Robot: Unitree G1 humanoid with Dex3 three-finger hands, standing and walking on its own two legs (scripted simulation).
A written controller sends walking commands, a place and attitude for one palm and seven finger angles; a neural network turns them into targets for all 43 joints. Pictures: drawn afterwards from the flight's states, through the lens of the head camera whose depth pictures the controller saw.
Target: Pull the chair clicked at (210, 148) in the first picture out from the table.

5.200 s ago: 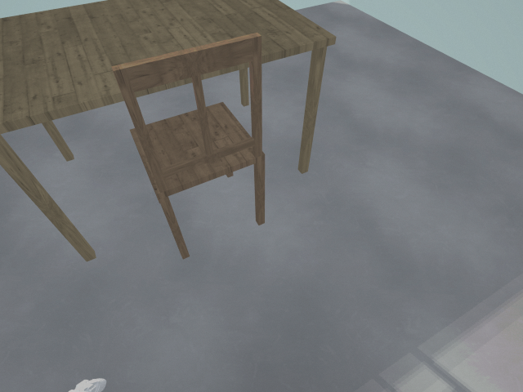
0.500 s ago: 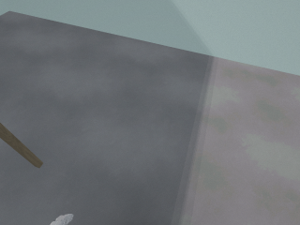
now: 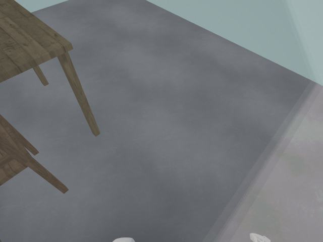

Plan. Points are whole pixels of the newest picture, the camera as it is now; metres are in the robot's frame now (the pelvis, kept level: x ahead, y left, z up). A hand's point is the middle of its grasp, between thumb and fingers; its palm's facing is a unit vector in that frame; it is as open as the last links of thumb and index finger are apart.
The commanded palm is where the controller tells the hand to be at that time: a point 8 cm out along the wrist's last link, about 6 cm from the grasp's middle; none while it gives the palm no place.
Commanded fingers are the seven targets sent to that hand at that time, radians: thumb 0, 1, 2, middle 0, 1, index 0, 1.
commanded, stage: turn to face it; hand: left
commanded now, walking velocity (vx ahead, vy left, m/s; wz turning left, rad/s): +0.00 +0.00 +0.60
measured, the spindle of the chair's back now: out of the picture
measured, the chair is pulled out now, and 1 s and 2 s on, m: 0.00 0.00 0.00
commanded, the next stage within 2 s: take the last steps up to it in 1.42 s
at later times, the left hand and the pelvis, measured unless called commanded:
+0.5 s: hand out of the picture +0.07 +0.21 -0.12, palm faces +0.29 -0.91 -0.29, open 7.4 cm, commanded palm none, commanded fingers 0.00 0.90 0.90 -0.20 -0.30 -0.20 -0.30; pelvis +0.01 -0.02 +0.01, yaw +18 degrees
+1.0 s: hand out of the picture -0.09 +0.27 -0.15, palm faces +0.59 -0.77 -0.26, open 7.4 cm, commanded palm none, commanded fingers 0.00 0.90 0.90 -0.20 -0.30 -0.20 -0.30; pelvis -0.02 +0.04 +0.02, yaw +35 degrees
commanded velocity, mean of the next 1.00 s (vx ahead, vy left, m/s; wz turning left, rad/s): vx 0.00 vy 0.00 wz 0.59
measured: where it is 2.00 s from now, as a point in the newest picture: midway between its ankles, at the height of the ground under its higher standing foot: outside the picture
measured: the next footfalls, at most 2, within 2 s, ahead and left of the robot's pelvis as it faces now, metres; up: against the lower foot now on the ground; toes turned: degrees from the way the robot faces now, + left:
right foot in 0.38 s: +0.07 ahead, -0.13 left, +0.00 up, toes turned +11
left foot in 0.78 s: -0.01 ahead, +0.14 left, +0.00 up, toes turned +33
